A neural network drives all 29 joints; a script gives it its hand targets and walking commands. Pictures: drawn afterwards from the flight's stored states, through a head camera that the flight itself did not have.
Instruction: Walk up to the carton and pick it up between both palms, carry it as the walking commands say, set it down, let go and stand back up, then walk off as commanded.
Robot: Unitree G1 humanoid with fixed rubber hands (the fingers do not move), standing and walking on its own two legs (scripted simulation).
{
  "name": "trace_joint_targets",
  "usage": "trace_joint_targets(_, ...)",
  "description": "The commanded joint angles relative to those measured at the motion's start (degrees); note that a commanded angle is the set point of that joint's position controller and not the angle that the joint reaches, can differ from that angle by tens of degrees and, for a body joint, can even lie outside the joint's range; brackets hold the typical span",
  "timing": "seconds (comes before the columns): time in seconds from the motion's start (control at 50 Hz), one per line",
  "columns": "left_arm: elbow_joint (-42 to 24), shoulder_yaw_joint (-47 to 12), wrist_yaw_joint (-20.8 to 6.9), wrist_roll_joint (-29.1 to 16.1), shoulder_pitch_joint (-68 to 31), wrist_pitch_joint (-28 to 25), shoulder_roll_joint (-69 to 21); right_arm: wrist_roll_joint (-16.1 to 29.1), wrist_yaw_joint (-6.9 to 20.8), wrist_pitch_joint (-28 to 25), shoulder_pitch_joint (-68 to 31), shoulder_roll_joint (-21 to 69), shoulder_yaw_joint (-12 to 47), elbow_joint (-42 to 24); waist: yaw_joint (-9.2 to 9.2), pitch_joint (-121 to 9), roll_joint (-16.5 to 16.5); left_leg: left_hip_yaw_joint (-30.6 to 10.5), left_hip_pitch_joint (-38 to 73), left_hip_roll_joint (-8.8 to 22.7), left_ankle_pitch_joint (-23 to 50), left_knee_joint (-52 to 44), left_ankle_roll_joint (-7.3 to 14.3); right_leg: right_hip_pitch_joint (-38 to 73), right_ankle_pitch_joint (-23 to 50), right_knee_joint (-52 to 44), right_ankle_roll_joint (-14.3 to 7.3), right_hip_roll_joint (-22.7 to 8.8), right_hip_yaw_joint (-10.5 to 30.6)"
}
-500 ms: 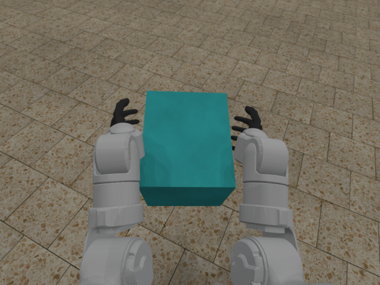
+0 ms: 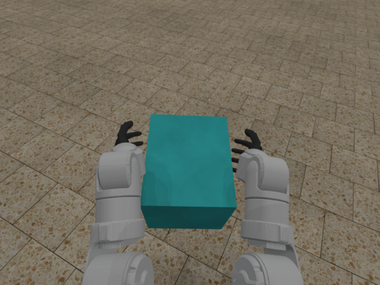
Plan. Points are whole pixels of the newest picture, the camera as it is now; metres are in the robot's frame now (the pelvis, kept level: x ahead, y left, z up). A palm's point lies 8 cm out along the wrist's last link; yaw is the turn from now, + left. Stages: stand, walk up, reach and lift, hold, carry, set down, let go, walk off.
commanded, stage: carry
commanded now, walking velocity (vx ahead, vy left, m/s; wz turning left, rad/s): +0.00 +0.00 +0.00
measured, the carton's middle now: (187, 173) +0.37 +0.01 +0.02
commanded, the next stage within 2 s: none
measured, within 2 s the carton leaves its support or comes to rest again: neither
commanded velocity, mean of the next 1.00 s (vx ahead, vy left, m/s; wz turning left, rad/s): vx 0.00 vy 0.00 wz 0.00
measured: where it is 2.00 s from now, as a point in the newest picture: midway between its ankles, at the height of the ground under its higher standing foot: outside the picture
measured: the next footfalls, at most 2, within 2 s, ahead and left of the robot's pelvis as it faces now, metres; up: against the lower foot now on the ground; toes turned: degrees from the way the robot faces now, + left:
none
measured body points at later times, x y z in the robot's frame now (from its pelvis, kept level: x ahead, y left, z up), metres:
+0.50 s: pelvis +0.03 +0.01 +0.00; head +0.05 +0.03 +0.45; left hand +0.39 +0.15 +0.08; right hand +0.39 -0.11 +0.07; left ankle +0.05 +0.10 -0.72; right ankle +0.09 -0.12 -0.72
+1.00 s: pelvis +0.01 +0.01 +0.00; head +0.00 +0.01 +0.45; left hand +0.34 +0.15 +0.06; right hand +0.35 -0.12 +0.05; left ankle +0.05 +0.10 -0.72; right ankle +0.09 -0.12 -0.72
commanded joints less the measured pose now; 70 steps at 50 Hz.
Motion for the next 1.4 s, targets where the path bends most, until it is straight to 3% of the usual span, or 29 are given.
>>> trace_joint_targets(0.0,1.6,-29.6,-14.8,-22.6,-27.2,1.1,-54.5,20.5,15.2,0.7,-33.7,52.6,35.3,-2.0,-1.02,-22.4,-3.2,-7.5,7.1,4.1,-13.1,-14.1,2.3,1.2,-14.8,-11.2,1.7,-5.8,5.1)
trace_joint_targets(0.02,-0.1,-31.1,-14.2,-24.4,-33.2,0.9,-55.5,20.7,14.7,0.4,-36.3,52.8,34.1,-1.2,-1.39,-23.7,2.8,-11.1,7.2,5.8,-12.6,-17.5,3.2,2.4,-10.5,-6.4,1.2,-4.7,3.0)
trace_joint_targets(0.04,11.0,-24.1,-14.3,-18.6,-21.9,0.3,-50.8,17.3,15.5,0.3,-28.4,48.3,30.9,7.8,-0.42,-25.3,1.1,-8.4,5.9,6.5,-10.4,-14.8,2.0,6.7,-4.8,-6.4,0.2,-6.1,3.5)
trace_joint_targets(0.12,6.9,-27.9,-14.8,-20.1,-30.8,-2.4,-51.4,17.9,15.8,-2.1,-34.0,50.4,32.4,6.7,-0.7,-26.0,-1.4,-6.7,6.4,4.0,-10.3,-11.6,2.4,5.4,-9.8,-9.4,-0.8,-7.4,6.9)
trace_joint_targets(0.24,17.6,-22.7,-17.5,-16.3,-19.3,-7.8,-46.9,15.8,17.6,-8.6,-29.1,46.0,31.4,12.0,-1.25,-32.3,-1.6,-5.8,11.1,3.5,5.8,-6.1,1.2,12.9,20.1,-3.9,-2.7,-8.8,6.6)
trace_joint_targets(0.3,2.7,-30.3,-18.1,-21.2,-22.3,-9.5,-51.0,18.9,18.3,-9.5,-24.6,50.4,35.8,3.3,-1.65,-34.8,1.1,-4.9,14.8,4.5,19.6,-4.1,-0.1,12.6,31.1,0.9,-2.3,-9.1,4.1)
trace_joint_targets(0.52,5.1,-33.3,-19.5,-19.7,-16.8,-9.6,-51.5,18.7,20.0,-11.4,-24.4,48.2,37.9,-0.1,-1.6,-33.1,5.1,-6.5,16.7,6.3,18.4,-6.6,2.3,9.3,18.1,-1.0,-2.3,-7.7,3.1)
trace_joint_targets(0.56,6.2,-30.1,-19.8,-16.9,-15.2,-10.9,-46.8,15.3,20.9,-11.9,-15.6,46.7,32.2,10.3,-1.69,-33.1,7.7,-6.5,17.2,6.4,18.4,-7.1,2.2,8.6,16.7,-0.9,-2.2,-7.5,2.2)
trace_joint_targets(0.58,21.2,-23.5,-20.3,-12.3,-17.1,-12.8,-42.2,11.0,21.2,-14.1,-21.4,40.4,27.0,21.2,-1.65,-31.3,5.4,-4.8,16.6,6.2,23.3,-5.8,1.4,8.6,20.2,0.0,-2.0,-7.5,1.9)
trace_joint_targets(0.6,10.6,-29.8,-20.3,-16.8,-19.1,-12.8,-47.2,16.3,21.1,-14.1,-24.9,46.1,34.7,9.1,-1.49,-29.3,3.1,-7.1,14.1,6.2,13.7,-8.1,2.2,8.8,13.7,-2.1,-1.7,-6.8,1.9)
trace_joint_targets(0.66,11.9,-28.4,-21.6,-16.0,-17.8,-14.1,-46.0,13.7,21.6,-15.4,-19.9,45.7,32.0,13.5,-1.62,-30.1,1.1,-6.4,11.4,6.3,1.4,-11.0,1.8,11.2,10.0,-3.4,-2.4,-6.9,3.0)
trace_joint_targets(0.68,3.7,-34.4,-21.1,-20.3,-27.9,-14.6,-51.1,17.3,21.1,-16.3,-31.2,48.4,36.5,2.3,-1.81,-30.2,4.2,-7.5,12.7,6.6,8.5,-10.9,2.1,9.7,13.5,-1.1,-2.7,-6.7,2.3)
trace_joint_targets(0.7,14.0,-28.2,-21.4,-15.5,-17.2,-14.3,-45.6,13.6,21.4,-15.9,-19.6,46.1,32.6,14.8,-1.51,-29.3,3.6,-6.4,11.6,6.3,5.2,-11.1,2.4,9.7,10.9,-2.9,-2.4,-6.9,2.4)
trace_joint_targets(0.72,9.3,-30.8,-21.9,-17.0,-16.9,-15.0,-47.8,15.3,21.8,-17.1,-21.7,46.4,35.2,6.7,-1.64,-30.5,5.1,-8.2,13.5,7.3,6.2,-12.4,2.7,9.0,9.1,-2.1,-2.8,-6.5,2.4)
trace_joint_targets(0.74,7.4,-34.1,-22.0,-19.4,-16.9,-14.7,-51.6,17.7,21.3,-17.6,-27.2,47.9,39.6,-2.2,-1.6,-29.7,3.4,-8.1,13.8,7.8,8.7,-12.3,2.9,8.8,10.1,-2.2,-2.4,-6.2,1.9)
trace_joint_targets(0.76,22.4,-24.0,-22.2,-11.8,-9.5,-15.5,-42.8,10.7,22.0,-18.2,-18.9,40.3,30.2,15.9,-1.48,-28.1,3.3,-6.7,12.6,7.0,7.9,-10.5,2.2,8.6,11.8,-2.6,-2.3,-6.8,2.3)
trace_joint_targets(0.78,8.0,-32.4,-22.2,-17.8,-19.5,-16.3,-49.9,17.2,22.2,-18.7,-29.5,47.6,38.5,1.9,-1.57,-28.4,4.0,-7.5,11.2,7.0,6.2,-11.8,2.4,9.2,8.8,-2.5,-2.9,-6.5,2.2)
trace_joint_targets(0.8,21.0,-23.6,-22.3,-10.4,-8.6,-16.8,-39.8,10.0,22.7,-18.2,-12.1,42.0,29.6,22.0,-1.74,-28.1,0.0,-7.4,10.8,7.1,6.8,-10.8,2.2,11.1,13.5,-3.0,-2.4,-6.7,2.5)
trace_joint_targets(0.86,15.3,-27.9,-23.0,-13.2,-9.8,-18.8,-44.4,13.4,22.9,-21.1,-19.6,43.0,34.5,10.0,-2.13,-31.1,-0.1,-4.4,13.4,4.9,13.6,-7.5,-0.1,12.7,26.2,-0.7,-2.7,-8.4,3.7)
trace_joint_targets(0.98,15.1,-28.2,-23.3,-12.0,-9.7,-18.4,-42.9,13.0,23.4,-20.6,-19.6,42.9,35.5,11.6,-1.5,-24.0,-0.3,-8.6,6.5,5.8,-10.0,-13.7,2.4,6.0,-6.8,-8.9,-1.9,-7.8,6.0)
trace_joint_targets(1.08,5.6,-34.5,-23.4,-16.0,-12.1,-17.8,-46.7,13.9,23.3,-19.4,-13.6,48.0,38.1,8.7,-1.56,-21.7,3.8,-8.5,3.8,5.4,-16.3,-16.4,2.5,1.9,-15.5,-10.3,-0.5,-6.8,4.6)
trace_joint_targets(1.12,14.1,-29.2,-23.7,-13.0,-13.5,-18.8,-41.7,11.0,23.4,-20.7,-16.3,43.7,33.5,16.3,-1.48,-23.6,1.0,-7.9,4.7,5.4,-13.0,-15.4,2.5,4.8,-11.8,-9.6,-0.1,-6.5,3.1)
trace_joint_targets(1.14,2.1,-36.6,-23.4,-17.7,-11.9,-18.0,-48.0,15.9,23.3,-19.9,-15.5,49.3,40.8,2.9,-1.52,-24.4,1.5,-7.8,5.8,6.1,-11.3,-15.9,2.2,4.4,-9.6,-7.3,-0.9,-5.5,2.1)
trace_joint_targets(1.16,21.3,-26.2,-23.6,-10.3,-9.3,-18.6,-39.2,8.9,23.0,-21.2,-15.3,39.9,31.2,19.5,-1.48,-23.0,3.2,-7.4,7.0,6.7,-7.7,-14.4,2.6,4.7,-2.9,-8.8,-1.0,-7.0,3.0)
trace_joint_targets(1.18,14.1,-31.4,-24.0,-14.2,-10.9,-19.2,-44.7,12.1,23.1,-22.1,-18.8,43.4,36.1,8.8,-1.51,-22.5,2.3,-6.6,4.2,5.2,-11.1,-13.8,1.6,4.6,-7.6,-10.3,-0.8,-7.3,4.5)
trace_joint_targets(1.24,17.1,-29.0,-23.9,-12.3,-8.7,-19.5,-43.4,11.3,23.3,-21.8,-17.1,44.2,35.8,13.2,-1.9,-23.1,-3.1,-3.8,11.1,1.7,-8.4,-9.7,2.3,0.5,-12.9,-16.7,1.0,-8.3,7.5)
trace_joint_targets(1.26,5.2,-35.0,-23.5,-16.9,-11.5,-19.0,-47.3,14.9,23.0,-21.0,-15.7,48.8,40.2,4.3,-2.07,-23.5,-1.5,-6.2,11.5,3.5,-7.7,-12.3,2.9,-0.4,-11.9,-13.6,1.7,-6.8,4.0)
trace_joint_targets(1.28,11.2,-30.9,-23.7,-14.0,-13.6,-19.6,-43.2,11.6,23.4,-21.8,-16.5,43.8,34.6,11.2,-1.99,-26.1,5.1,-9.5,12.4,6.1,-7.2,-14.4,3.2,1.5,-7.2,-7.7,0.2,-6.9,2.6)
trace_joint_targets(1.38,15.8,-28.7,-23.3,-12.0,-10.3,-20.7,-41.0,10.7,23.5,-23.0,-15.3,41.2,32.9,15.1,-1.83,-27.2,4.0,-5.5,11.0,5.6,0.6,-12.3,1.6,6.6,11.8,-5.8,-1.9,-7.5,3.9)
